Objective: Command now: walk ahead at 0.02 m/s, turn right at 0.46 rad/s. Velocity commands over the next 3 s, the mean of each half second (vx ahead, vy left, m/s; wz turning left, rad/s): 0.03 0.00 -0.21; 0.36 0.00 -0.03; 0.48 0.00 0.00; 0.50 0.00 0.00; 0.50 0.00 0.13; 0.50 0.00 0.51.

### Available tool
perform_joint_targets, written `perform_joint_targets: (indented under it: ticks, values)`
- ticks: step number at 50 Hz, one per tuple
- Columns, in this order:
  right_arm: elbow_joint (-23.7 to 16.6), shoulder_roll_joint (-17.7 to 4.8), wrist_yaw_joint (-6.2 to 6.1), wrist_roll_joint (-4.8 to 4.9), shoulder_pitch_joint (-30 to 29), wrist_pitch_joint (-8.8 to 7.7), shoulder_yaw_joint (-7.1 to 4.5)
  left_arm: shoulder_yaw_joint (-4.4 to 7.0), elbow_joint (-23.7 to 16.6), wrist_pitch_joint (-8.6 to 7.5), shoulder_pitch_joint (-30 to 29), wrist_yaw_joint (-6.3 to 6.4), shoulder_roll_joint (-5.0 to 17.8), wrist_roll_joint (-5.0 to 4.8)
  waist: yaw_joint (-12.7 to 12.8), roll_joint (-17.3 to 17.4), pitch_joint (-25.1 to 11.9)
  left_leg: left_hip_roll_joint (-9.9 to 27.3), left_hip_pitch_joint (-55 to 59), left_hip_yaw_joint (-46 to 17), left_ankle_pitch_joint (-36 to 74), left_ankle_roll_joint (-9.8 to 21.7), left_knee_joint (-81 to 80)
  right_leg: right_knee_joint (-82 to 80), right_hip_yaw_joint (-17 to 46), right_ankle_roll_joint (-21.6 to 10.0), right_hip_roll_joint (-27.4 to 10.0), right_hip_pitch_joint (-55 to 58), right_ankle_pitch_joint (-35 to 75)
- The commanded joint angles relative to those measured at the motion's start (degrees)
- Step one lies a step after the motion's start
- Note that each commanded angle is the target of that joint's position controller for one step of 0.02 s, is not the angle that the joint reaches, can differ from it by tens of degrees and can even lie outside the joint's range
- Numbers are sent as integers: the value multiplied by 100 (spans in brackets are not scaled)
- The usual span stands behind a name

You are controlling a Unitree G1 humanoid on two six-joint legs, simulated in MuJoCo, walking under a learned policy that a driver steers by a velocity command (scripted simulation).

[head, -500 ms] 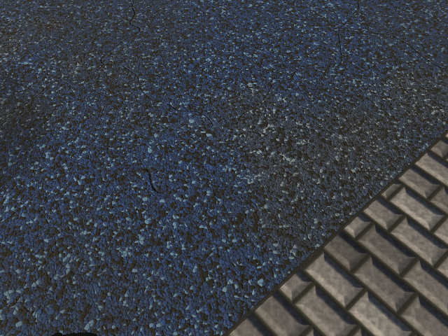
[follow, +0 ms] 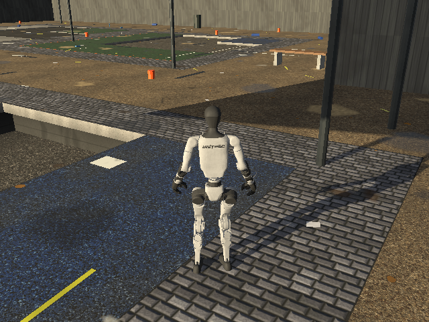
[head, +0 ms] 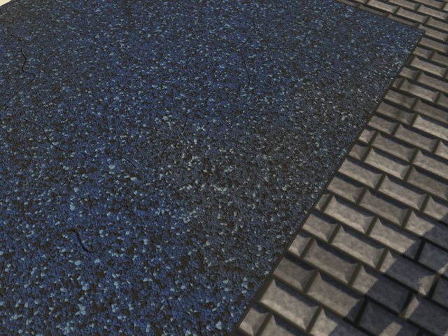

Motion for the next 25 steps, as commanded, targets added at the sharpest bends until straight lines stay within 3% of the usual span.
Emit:
perform_joint_targets:
  ticks: [1,2,3,4,7,10,12,14,15,16,17,18,19,20,22,24,25]
  values:
    - [-423,-1172,-8,-227,185,-11,-321,219,-525,-172,236,-18,845,95,-2,1692,-653,2561,1170,-2668,2267,1801,-1283,2373,-282,281,-143,-1127,-2197]
    - [-528,-918,-34,-164,-10,-7,-249,300,-382,-176,298,-35,1018,50,37,1168,-624,2270,1095,-2100,2317,1667,-1124,2966,-203,364,-244,-1076,-1830]
    - [-555,-771,-37,-68,-202,7,-212,290,-225,-120,397,-15,895,32,115,892,-512,1848,1070,-1525,2258,1375,-985,3203,-269,471,-283,-1053,-1534]
    - [-561,-687,-40,23,-230,20,-180,253,-177,-64,415,11,756,56,81,865,-451,1667,1134,-1263,2243,1246,-931,3406,-287,556,-298,-1138,-1314]
    - [-500,-639,-43,21,-85,98,-134,96,-245,-22,214,-12,341,0,-16,1035,-383,1324,1158,-682,2369,1244,-981,2862,-622,694,-361,-869,-1012]
    - [-462,-706,-43,25,-30,157,-145,-43,-353,-50,-85,-51,100,37,-170,1355,-522,1263,1227,-480,2298,1243,-911,1268,-979,720,-714,-67,-1036]
    - [-396,-859,-17,57,158,188,-178,-32,-352,-62,-136,-80,185,1,-289,1505,-526,1372,1230,-619,2316,1321,-873,472,-1181,679,-748,384,-931]
    - [-362,-849,7,140,125,195,-147,-5,-179,-76,159,-100,217,3,-116,1362,-459,1325,1063,-612,2175,1217,-702,-895,-1319,507,-703,1036,59]
    - [-286,-758,19,178,287,163,-108,-3,-123,-81,221,-102,249,41,-82,1215,-398,1236,869,-579,1939,1016,-668,-1605,-1245,355,-719,1470,670]
    - [-233,-655,49,113,466,90,-55,11,-176,-82,244,-69,436,96,-139,911,-548,1143,468,-518,1432,658,-586,-1578,-762,176,-1105,2140,1319]
    - [-293,-441,119,-98,570,-12,26,80,-226,-60,333,-10,853,163,-327,-141,-829,690,41,-19,466,279,4,-1154,7,-110,-1916,2642,2812]
    - [-291,-218,119,-89,521,-53,87,-13,-128,-80,34,-69,533,225,-455,-912,-776,499,427,278,-372,2,-344,-1153,48,-517,-2058,1722,2098]
    - [-246,-481,103,-115,220,-46,51,-81,-225,-133,-174,-133,204,212,-275,-554,-528,471,627,315,-34,-169,-327,-1224,-133,-439,-1707,1478,1218]
    - [-226,-534,100,-93,53,-34,28,-98,-144,-176,-93,-152,153,248,-178,-448,-417,419,618,365,214,-196,-310,-1223,-266,-268,-1511,1398,818]
    - [-140,-517,54,-36,142,40,24,-45,-40,-223,136,-136,402,187,-87,-532,-225,199,482,640,-383,-157,-5,-1443,-206,-264,-1415,1226,-654]
    - [-203,-486,54,89,1,7,13,29,54,-213,550,-97,693,114,128,-941,269,-1,-357,878,-1102,-26,715,-2018,612,-645,-1879,1143,-2540]
    - [-282,-505,68,144,-159,-52,-6,46,96,-233,733,-79,764,85,236,-1063,546,55,-737,799,-1299,82,1052,-2269,1106,-873,-2170,1100,-2916]
Next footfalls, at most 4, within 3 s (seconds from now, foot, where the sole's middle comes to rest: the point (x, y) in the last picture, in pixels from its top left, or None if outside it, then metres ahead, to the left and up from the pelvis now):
0.32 right None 0.02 -0.13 -0.77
0.70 left None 0.12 0.11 -0.77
1.20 right None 0.47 -0.13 -0.77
1.72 left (200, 239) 0.78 0.10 -0.77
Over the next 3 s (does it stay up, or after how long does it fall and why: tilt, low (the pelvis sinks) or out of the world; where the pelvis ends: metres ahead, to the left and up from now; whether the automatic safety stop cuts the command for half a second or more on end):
stays up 1.30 0.00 0.01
